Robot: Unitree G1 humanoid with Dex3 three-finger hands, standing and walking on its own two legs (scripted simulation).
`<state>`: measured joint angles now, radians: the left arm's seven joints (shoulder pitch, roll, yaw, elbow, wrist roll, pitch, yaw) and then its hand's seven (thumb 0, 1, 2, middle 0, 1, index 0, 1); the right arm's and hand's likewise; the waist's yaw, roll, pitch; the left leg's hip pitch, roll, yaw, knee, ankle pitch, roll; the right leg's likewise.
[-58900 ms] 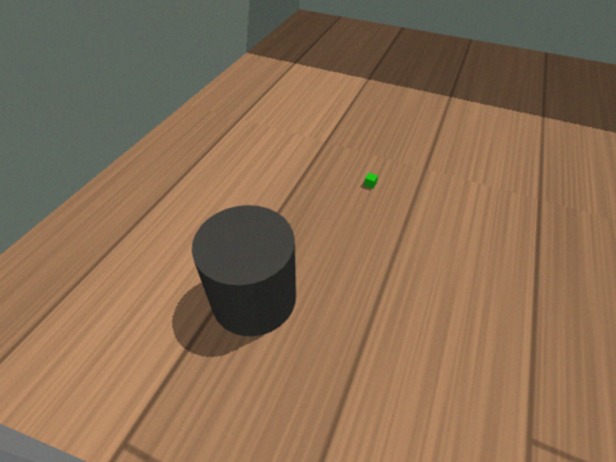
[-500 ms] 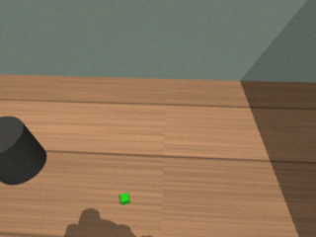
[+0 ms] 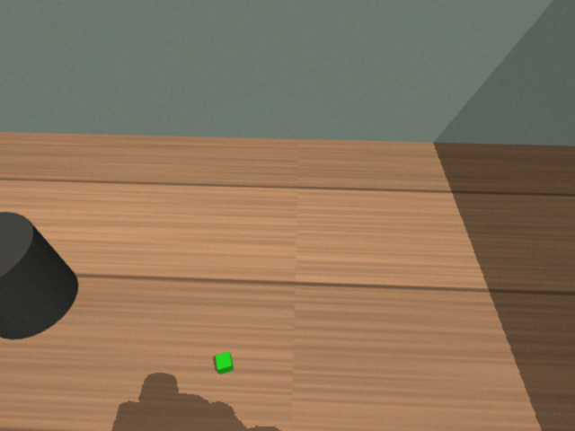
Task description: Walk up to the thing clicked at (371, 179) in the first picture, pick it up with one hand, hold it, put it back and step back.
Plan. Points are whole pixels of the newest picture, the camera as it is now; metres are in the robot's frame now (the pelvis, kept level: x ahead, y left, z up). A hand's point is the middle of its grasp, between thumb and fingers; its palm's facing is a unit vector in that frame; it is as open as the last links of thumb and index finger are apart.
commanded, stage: stand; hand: left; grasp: from above
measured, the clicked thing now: (224, 362) +0.45 +0.22 -0.76
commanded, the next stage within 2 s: step back in 0.62 s
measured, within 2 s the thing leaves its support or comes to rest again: neither
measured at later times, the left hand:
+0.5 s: hand out of the picture +0.05 +0.23 -0.17, palm faces +0.00 -0.95 -0.30, open 7.4 cm
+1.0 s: hand out of the picture +0.07 +0.28 -0.17, palm faces -0.05 -0.92 -0.39, open 7.4 cm
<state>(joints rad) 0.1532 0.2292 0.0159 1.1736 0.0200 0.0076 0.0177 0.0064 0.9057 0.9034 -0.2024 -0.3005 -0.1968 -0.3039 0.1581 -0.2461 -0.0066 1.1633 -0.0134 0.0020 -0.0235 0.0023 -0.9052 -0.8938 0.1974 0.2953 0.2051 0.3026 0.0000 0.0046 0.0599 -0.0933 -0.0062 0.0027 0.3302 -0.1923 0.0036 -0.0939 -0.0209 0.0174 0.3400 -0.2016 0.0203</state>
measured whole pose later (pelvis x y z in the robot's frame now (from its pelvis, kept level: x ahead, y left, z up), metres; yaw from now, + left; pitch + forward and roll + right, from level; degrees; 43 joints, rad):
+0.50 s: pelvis +0.00 +0.00 +0.00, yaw +0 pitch -3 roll +0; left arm 0.14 0.28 0.03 1.14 0.02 0.00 0.01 0.01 0.91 0.90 -0.20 -0.30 -0.20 -0.30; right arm 0.15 -0.29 -0.02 1.13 -0.01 -0.01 -0.02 0.00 -0.90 -0.89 0.20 0.30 0.21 0.30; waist 0.00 0.00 0.07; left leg -0.10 -0.01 0.01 0.34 -0.19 0.01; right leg -0.10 -0.02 0.02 0.35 -0.20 0.02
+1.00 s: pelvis -0.07 +0.02 -0.02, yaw +0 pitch -1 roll +1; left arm 0.04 0.39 0.05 0.92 0.04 0.03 0.02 0.01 0.90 0.90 -0.20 -0.30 -0.20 -0.30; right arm 0.10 -0.40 -0.06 0.97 0.01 0.05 0.01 0.00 -0.91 -0.89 0.20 0.30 0.20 0.30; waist -0.01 -0.04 0.16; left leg -0.31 -0.05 -0.02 0.81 -0.47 0.04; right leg -0.36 -0.06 0.04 0.59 -0.22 0.02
